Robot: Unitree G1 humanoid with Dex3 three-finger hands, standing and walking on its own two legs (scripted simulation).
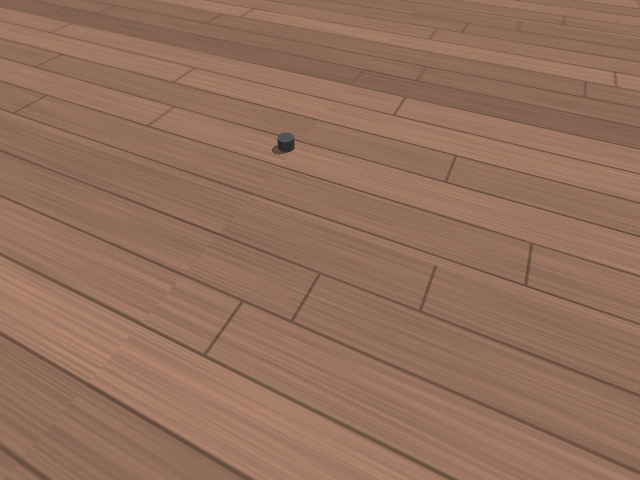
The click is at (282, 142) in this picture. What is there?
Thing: low tin
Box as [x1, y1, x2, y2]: [277, 133, 294, 151]
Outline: 279,134 277,137 278,148 281,151 292,150 294,147 292,134
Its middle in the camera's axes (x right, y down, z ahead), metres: -0.18 -0.52 +2.10
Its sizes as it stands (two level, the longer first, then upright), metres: 0.090 0.090 0.065
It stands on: the floor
